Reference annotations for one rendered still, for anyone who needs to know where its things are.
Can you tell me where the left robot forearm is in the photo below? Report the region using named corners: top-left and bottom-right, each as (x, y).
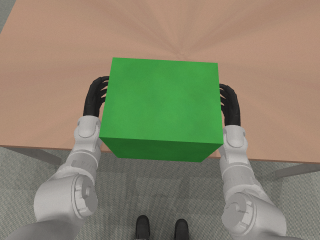
top-left (34, 115), bottom-right (103, 219)

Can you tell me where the robot left hand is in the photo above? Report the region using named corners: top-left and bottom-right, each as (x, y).
top-left (83, 76), bottom-right (110, 117)

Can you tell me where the right robot forearm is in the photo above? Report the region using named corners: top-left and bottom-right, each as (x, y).
top-left (218, 125), bottom-right (275, 206)

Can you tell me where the left robot upper arm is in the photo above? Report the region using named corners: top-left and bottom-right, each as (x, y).
top-left (4, 174), bottom-right (98, 240)

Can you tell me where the right robot foot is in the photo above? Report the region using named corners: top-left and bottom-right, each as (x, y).
top-left (174, 218), bottom-right (189, 240)

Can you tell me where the robot right hand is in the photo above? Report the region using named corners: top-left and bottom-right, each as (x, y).
top-left (219, 83), bottom-right (241, 126)

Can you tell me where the right robot upper arm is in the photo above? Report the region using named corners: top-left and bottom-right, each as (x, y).
top-left (221, 192), bottom-right (304, 240)

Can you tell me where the left robot foot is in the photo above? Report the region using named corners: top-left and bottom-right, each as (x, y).
top-left (136, 215), bottom-right (150, 240)

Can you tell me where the carton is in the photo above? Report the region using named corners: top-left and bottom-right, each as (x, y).
top-left (99, 57), bottom-right (224, 163)

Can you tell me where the table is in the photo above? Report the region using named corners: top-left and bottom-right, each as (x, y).
top-left (0, 0), bottom-right (320, 178)

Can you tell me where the robot foot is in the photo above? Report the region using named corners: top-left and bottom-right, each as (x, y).
top-left (174, 218), bottom-right (189, 240)
top-left (136, 215), bottom-right (150, 240)

